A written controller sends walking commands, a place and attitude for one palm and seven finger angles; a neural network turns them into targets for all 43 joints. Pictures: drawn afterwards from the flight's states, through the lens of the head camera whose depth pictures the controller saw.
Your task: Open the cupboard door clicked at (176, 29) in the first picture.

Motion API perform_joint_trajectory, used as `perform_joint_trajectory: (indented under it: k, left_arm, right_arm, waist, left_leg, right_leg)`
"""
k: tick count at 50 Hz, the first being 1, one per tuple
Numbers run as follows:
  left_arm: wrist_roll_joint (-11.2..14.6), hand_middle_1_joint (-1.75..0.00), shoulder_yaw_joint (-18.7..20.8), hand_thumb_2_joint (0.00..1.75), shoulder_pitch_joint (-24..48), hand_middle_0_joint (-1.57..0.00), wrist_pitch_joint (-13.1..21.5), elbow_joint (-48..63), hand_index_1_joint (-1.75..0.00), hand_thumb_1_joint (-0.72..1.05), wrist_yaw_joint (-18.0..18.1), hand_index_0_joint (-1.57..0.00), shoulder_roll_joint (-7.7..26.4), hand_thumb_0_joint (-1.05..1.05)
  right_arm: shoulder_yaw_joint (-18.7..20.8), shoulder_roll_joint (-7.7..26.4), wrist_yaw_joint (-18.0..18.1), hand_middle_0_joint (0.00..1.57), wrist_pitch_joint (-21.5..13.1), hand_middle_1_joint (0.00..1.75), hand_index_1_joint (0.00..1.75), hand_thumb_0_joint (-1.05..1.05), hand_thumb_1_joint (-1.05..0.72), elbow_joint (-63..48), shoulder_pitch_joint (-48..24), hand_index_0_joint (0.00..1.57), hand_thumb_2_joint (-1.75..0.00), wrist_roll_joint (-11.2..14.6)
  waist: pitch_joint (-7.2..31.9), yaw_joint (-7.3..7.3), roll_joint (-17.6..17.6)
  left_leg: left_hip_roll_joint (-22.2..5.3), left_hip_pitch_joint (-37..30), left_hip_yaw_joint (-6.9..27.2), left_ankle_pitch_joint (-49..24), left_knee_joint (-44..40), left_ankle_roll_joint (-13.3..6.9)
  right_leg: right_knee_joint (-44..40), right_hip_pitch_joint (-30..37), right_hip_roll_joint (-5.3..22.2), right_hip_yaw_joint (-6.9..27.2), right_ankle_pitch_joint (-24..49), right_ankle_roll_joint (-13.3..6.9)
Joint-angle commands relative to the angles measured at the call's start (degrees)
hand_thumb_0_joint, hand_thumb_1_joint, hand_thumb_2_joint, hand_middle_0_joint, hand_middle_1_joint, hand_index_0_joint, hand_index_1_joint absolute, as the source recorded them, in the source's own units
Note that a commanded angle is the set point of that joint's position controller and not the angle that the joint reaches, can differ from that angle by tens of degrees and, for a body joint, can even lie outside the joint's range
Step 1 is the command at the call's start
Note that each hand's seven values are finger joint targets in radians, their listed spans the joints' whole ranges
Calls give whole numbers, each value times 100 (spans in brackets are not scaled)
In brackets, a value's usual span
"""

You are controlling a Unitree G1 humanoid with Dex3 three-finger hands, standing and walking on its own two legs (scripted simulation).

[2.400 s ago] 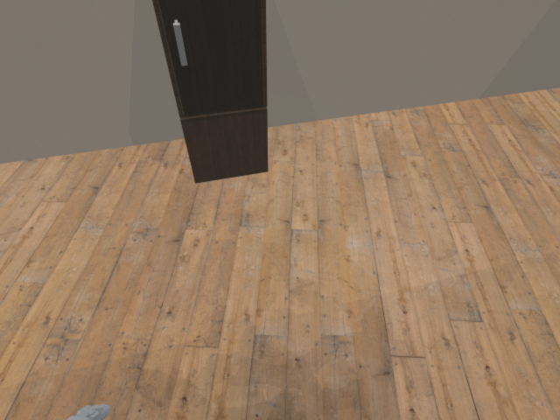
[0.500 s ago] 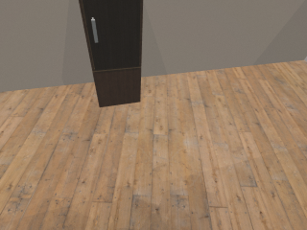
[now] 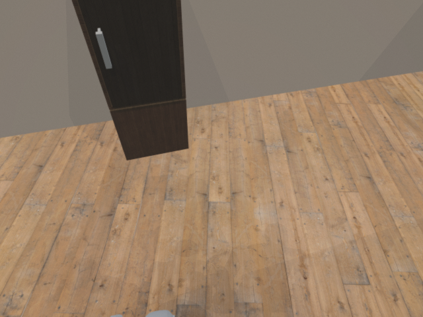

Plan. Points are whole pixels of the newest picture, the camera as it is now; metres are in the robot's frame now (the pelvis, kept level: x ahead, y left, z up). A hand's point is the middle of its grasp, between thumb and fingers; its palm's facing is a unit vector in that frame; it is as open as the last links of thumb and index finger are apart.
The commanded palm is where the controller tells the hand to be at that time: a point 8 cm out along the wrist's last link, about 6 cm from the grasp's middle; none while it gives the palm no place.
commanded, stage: walk to a spot facing it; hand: left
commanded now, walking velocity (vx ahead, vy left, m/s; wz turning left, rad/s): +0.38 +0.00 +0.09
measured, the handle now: (104, 48) +1.06 +0.43 -0.03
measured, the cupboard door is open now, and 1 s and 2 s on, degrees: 0 0 0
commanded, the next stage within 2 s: turn to face it in 0.36 s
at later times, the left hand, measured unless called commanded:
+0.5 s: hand (122, 270) +0.25 +0.21 -0.16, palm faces -0.01 -0.99 -0.15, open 7.3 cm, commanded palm none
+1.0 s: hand (138, 212) +0.41 +0.20 -0.17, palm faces +0.17 -0.97 -0.17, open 7.3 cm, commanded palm none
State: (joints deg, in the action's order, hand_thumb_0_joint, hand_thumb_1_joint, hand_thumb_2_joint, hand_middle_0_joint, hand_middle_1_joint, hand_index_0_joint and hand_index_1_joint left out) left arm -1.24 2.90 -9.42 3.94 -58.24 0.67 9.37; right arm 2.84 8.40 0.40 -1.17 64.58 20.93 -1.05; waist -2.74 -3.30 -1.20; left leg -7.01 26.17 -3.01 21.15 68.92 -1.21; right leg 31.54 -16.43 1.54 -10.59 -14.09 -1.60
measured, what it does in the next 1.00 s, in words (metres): walks ahead: left foot, then right foot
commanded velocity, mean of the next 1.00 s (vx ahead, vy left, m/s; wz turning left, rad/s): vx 0.13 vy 0.00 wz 0.14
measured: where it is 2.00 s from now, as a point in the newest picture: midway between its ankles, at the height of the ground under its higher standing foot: (190, 261)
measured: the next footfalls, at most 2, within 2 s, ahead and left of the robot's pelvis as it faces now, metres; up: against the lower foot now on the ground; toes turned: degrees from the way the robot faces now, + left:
left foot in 0.18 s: +0.20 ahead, +0.14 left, +0.00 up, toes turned +11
right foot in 0.62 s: +0.43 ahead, -0.12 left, +0.00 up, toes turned -11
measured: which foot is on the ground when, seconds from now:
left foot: up 0.00-0.16, down 0.18-0.62, up 0.64-0.98, down 1.00-1.00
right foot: down 0.00-0.20, up 0.22-0.60, down 0.62-1.00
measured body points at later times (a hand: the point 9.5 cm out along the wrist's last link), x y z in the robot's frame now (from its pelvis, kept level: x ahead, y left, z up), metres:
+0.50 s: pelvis +0.23 +0.03 +0.02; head +0.25 +0.04 +0.47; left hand +0.26 +0.26 -0.15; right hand +0.18 -0.19 -0.13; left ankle +0.17 +0.13 -0.73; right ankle +0.31 -0.11 -0.67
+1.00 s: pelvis +0.34 +0.02 -0.01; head +0.34 +0.04 +0.44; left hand +0.40 +0.25 -0.16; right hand +0.43 -0.23 -0.14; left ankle +0.37 +0.12 -0.73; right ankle +0.39 -0.11 -0.73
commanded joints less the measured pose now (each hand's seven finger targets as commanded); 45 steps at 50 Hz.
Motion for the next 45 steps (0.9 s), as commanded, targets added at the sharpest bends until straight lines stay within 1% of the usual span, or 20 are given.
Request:
perform_joint_trajectory:
  k: [1, 4, 7, 8, 9, 10, 11, 13, 15, 17, 23, 26, 29, 30, 31, 32, 34, 36, 38, 45]
  left_arm:
    - [-68, -30, 127, 90, -442, -20, 24, 39, -30, 90, 18, -20, 689, 0]
    - [-59, -30, 168, 90, -616, -20, 3, 20, -30, 90, -38, -20, 904, 0]
    - [-36, -30, 181, 90, -707, -20, -61, 10, -30, 90, -65, -20, 931, 0]
    - [-22, -30, 150, 90, -730, -20, -79, 24, -30, 90, -85, -20, 827, 0]
    - [21, -30, 102, 90, -806, -20, -88, 147, -30, 90, -128, -20, 476, 0]
    - [17, -30, 48, 90, -529, -20, -67, 407, -30, 90, -142, -20, 370, 0]
    - [-27, -30, 102, 90, -267, -20, -72, 397, -30, 90, -103, -20, 558, 0]
    - [-40, -30, 140, 90, -381, -20, -93, 203, -30, 90, -185, -20, 487, 0]
    - [-53, -30, 118, 90, -812, -20, -184, -8, -30, 90, -204, -20, 343, 0]
    - [-60, -30, 112, 90, -917, -20, -291, -39, -30, 90, -192, -20, 249, 0]
    - [-42, -30, 59, 90, -251, -20, -336, 153, -30, 90, -220, -20, 104, 0]
    - [-25, -30, 27, 90, -98, -20, -242, 155, -30, 90, -167, -20, 87, 0]
    - [-46, -30, 60, 90, -1112, -20, -134, -183, -30, 90, -112, -20, 373, 0]
    - [-63, -30, 131, 90, -1635, -20, -56, -346, -30, 90, -61, -20, 727, 0]
    - [-80, -30, 268, 90, -2093, -20, 14, -450, -30, 90, 9, -20, 1293, 0]
    - [5, -30, 265, 90, -2329, -20, -30, -418, -30, 90, 9, -20, 1529, 0]
    - [27, -30, 210, 90, -1320, -20, -83, -120, -30, 90, 76, -20, 1256, 0]
    - [16, -30, 109, 90, -591, -20, -146, 111, -30, 90, 150, -20, 790, 0]
    - [-14, -30, 87, 90, -225, -20, -172, 224, -30, 90, 168, -20, 723, 0]
    - [-68, -30, 213, 90, -230, -20, -356, 345, -30, 90, 179, -20, 969, 0]
  right_arm:
    - [34, -34, -132, 20, -5, 30, 30, 0, -90, -402, 378, 20, -90, -35]
    - [54, 138, -206, 20, -97, 30, 30, 0, -90, -646, -115, 20, -90, -36]
    - [113, 387, -200, 20, -185, 30, 30, 0, -90, -645, 33, 20, -90, -39]
    - [164, 642, -162, 20, -215, 30, 30, 0, -90, -519, 479, 20, -90, -54]
    - [301, 1225, -100, 20, -267, 30, 30, 0, -90, -404, 1072, 20, -90, -132]
    - [366, 1647, -54, 20, -275, 30, 30, 0, -90, -340, 1539, 20, -90, -130]
    - [294, 1401, 39, 20, -267, 30, 30, 0, -90, -298, 1295, 20, -90, -113]
    - [140, 967, 61, 20, -333, 30, 30, 0, -90, -563, 391, 20, -90, -72]
    - [68, 721, 84, 20, -432, 30, 30, 0, -90, -590, 17, 20, -90, -36]
    - [84, 636, 101, 20, -466, 30, 30, 0, -90, -517, 63, 20, -90, -17]
    - [97, 694, 108, 20, -409, 30, 30, 0, -90, -226, 388, 20, -90, -18]
    - [63, 658, 119, 20, -317, 30, 30, 0, -90, -68, 528, 20, -90, -32]
    - [69, 753, 121, 20, -251, 30, 30, 0, -90, -13, 307, 20, -90, 24]
    - [54, 618, 85, 20, -254, 30, 30, 0, -90, -30, 340, 20, -90, 64]
    - [25, 287, 60, 20, -262, 30, 30, 0, -90, -112, 679, 20, -90, 111]
    - [43, 346, 113, 20, -183, 30, 30, 0, -90, -203, 731, 20, -90, 130]
    - [63, 254, 113, 20, -14, 30, 30, 0, -90, -304, 373, 20, -90, 108]
    - [61, 195, 52, 20, 115, 30, 30, 0, -90, -274, 111, 20, -90, 41]
    - [50, 97, 10, 20, 244, 30, 30, 0, -90, -254, 316, 20, -90, 20]
    - [48, 199, -80, 20, 255, 30, 30, 0, -90, -747, -294, 20, -90, 15]
  waist:
    - [-260, -22, 861]
    - [-278, 139, 749]
    - [-272, -29, 271]
    - [-90, -248, -208]
    - [88, -450, -1529]
    - [142, -527, -2174]
    - [41, -471, -1539]
    - [-306, -23, -494]
    - [-135, 292, -446]
    - [-121, 356, -431]
    - [-301, 207, -506]
    - [-355, 134, -690]
    - [248, 646, -579]
    - [630, 859, 50]
    - [1210, 894, 1443]
    - [1422, 868, 1199]
    - [1074, 647, 1533]
    - [402, 381, 677]
    - [318, 157, 913]
    - [230, 325, 996]
  left_leg:
    - [-280, -346, -93, -507, -1555, 187]
    - [-64, -612, -423, -683, -2493, 196]
    - [209, -1666, -770, -786, -3369, 204]
    - [155, -2291, -550, -386, -3769, 152]
    - [-934, -2902, 1308, 578, -4844, -277]
    - [-1945, -3059, 2998, 738, -5730, -764]
    - [-2027, -2822, 3111, 634, -5860, -850]
    - [-1667, -2155, 1880, 40, -5826, -680]
    - [-1280, -1893, 729, -1137, -5766, -482]
    - [-1140, -1952, 184, -1850, -5816, -553]
    - [-1001, -2445, -710, -3001, -5700, -539]
    - [-970, -2305, -645, -3871, -5204, -551]
    - [-734, -2098, -579, -3934, -3907, -328]
    - [-442, -1424, -603, -3038, -3013, -131]
    - [265, -225, -814, -358, -1412, 106]
    - [529, -124, -231, 1562, -212, 132]
    - [181, 156, 288, 1233, 587, 219]
    - [-35, 72, 291, 512, 357, 266]
    - [-27, -224, 112, 312, -223, 353]
    - [131, -542, -313, 272, -2331, 345]
  right_leg:
    - [-2139, -934, 1440, 923, -773, -621]
    - [-1979, -603, 1386, 969, -1110, -620]
    - [-1319, -730, 1159, 777, -1175, -454]
    - [-387, -850, 888, 556, -834, -340]
    - [1509, -1615, 246, 80, -918, -21]
    - [3145, -2380, -130, 254, -1999, 78]
    - [4015, -2664, 145, 842, -1631, 5]
    - [4216, -2610, 572, 1040, -576, 43]
    - [3879, -2106, 642, 1017, -112, 146]
    - [3613, -2054, 634, 949, 88, 242]
    - [1618, -1913, 531, 486, 452, 238]
    - [703, -1139, 303, 292, 495, 140]
    - [-146, 532, 88, 80, 1115, 100]
    - [-253, 1628, 463, 439, 2302, 66]
    - [-251, 2836, 2000, 1942, 4328, -440]
    - [-559, 2607, 2657, 2272, 5553, -942]
    - [-1173, 1479, 2621, 2381, 3261, -1010]
    - [-1424, 339, 2196, 1359, 2054, -659]
    - [-1583, -192, 2037, 750, 1463, -506]
    - [-1327, 63, 2005, 438, 460, -495]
